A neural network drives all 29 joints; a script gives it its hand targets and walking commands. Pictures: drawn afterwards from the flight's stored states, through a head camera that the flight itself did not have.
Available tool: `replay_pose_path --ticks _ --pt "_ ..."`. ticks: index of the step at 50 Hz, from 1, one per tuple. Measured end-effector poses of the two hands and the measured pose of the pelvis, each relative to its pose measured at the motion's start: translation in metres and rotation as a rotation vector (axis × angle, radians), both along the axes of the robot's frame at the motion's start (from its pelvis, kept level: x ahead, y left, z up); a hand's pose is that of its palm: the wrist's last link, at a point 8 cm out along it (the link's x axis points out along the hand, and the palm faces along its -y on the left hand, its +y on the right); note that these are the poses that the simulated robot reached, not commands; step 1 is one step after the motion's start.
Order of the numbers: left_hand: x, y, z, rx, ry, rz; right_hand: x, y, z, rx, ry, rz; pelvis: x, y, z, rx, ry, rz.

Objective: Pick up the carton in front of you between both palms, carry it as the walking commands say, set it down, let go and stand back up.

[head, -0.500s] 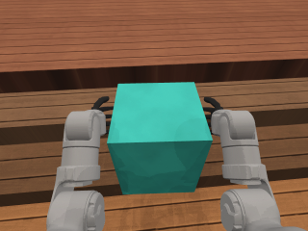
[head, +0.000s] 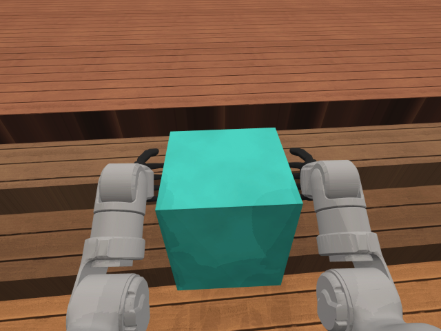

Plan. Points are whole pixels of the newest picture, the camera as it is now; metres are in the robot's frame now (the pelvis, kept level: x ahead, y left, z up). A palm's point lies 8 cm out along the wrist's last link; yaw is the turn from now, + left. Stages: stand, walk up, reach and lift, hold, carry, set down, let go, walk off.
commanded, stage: carry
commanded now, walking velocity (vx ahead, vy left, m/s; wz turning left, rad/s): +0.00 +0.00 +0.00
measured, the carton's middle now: (226, 209) +0.35 +0.00 +0.05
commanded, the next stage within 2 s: none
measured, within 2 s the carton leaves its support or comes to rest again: neither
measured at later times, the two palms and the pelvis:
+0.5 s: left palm (140, 191) +0.33 +0.15 +0.13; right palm (311, 190) +0.32 -0.15 +0.13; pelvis -0.02 +0.00 +0.00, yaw +0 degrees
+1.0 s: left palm (153, 124) +0.46 +0.14 +0.18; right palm (303, 124) +0.45 -0.16 +0.18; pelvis +0.09 -0.01 +0.00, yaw +1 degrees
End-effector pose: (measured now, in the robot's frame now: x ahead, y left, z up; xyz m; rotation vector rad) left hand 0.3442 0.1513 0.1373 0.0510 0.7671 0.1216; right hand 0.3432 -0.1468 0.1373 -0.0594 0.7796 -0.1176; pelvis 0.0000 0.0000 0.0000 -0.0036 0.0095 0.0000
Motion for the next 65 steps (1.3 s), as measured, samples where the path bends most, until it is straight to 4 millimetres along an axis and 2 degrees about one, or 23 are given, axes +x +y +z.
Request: replay_pose_path --ticks 13,25,29,33,39,45,50,55,58,61,63,65 --pt "-0.015 0.0 -0.005 -0.002 0.0 0.001 -0.016 0.0 -0.004 0.001 0.0 -0.005 -0.017 0.001 -0.002 -0.001 0.007 0.001" --pt "-0.019 0.0 -0.005 0.0 -0.006 0.005 -0.019 0.0 -0.006 0.004 -0.007 -0.003 -0.022 0.0 -0.003 0.001 0.013 0.0" --pt "-0.013 -0.001 0.003 0.002 -0.029 0.002 -0.013 -0.002 0.001 0.006 -0.03 -0.001 -0.018 -0.002 -0.004 -0.001 0.026 0.0" --pt "0.003 -0.006 0.022 -0.003 -0.073 0.001 0.001 -0.007 0.019 0.007 -0.074 -0.001 -0.009 -0.007 -0.005 0.002 0.04 0.004" --pt "0.033 -0.013 0.045 0.001 -0.096 0.014 0.035 -0.014 0.042 0.021 -0.097 0.001 0.022 -0.014 -0.006 -0.011 0.053 0.005" --pt "0.07 -0.004 0.042 -0.006 -0.047 0.02 0.078 -0.005 0.049 0.009 -0.049 0.002 0.063 -0.011 -0.004 -0.006 0.058 -0.002" --pt "0.115 -0.009 0.044 -0.015 -0.024 0.002 0.111 -0.01 0.044 0.0 -0.029 -0.013 0.094 -0.009 0.001 0.004 0.074 0.01" --pt "0.173 -0.034 0.047 -0.057 -0.029 -0.016 0.148 -0.034 0.04 -0.012 -0.034 -0.055 0.13 -0.023 0.006 -0.001 0.082 0.029" --pt "0.21 -0.05 0.044 -0.072 -0.024 -0.018 0.182 -0.05 0.039 -0.004 -0.03 -0.078 0.162 -0.034 0.011 -0.022 0.075 0.029" --pt "0.246 -0.059 0.041 -0.07 -0.02 0.007 0.228 -0.06 0.039 0.02 -0.026 -0.075 0.199 -0.051 0.018 -0.047 0.085 0.019" --pt "0.262 -0.057 0.043 -0.046 -0.024 0.057 0.264 -0.058 0.043 0.043 -0.028 -0.034 0.221 -0.066 0.03 -0.061 0.065 0.011" --pt "0.273 -0.051 0.049 -0.028 -0.022 0.104 0.295 -0.052 0.051 0.069 -0.024 0.002 0.235 -0.076 0.048 -0.056 0.059 0.006"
